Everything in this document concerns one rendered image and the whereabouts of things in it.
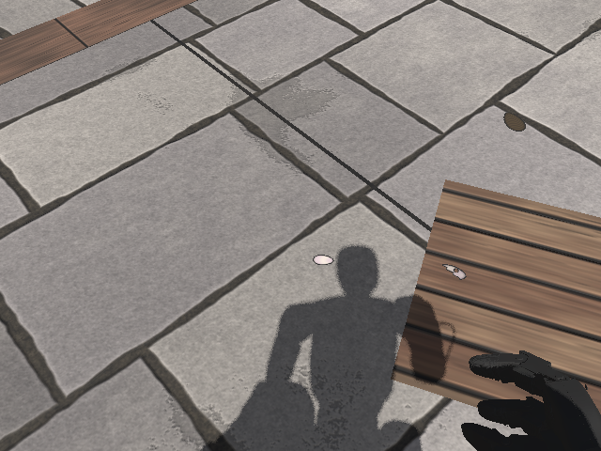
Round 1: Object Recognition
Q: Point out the robot right hand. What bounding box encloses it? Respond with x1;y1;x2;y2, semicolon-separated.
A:
461;350;601;451

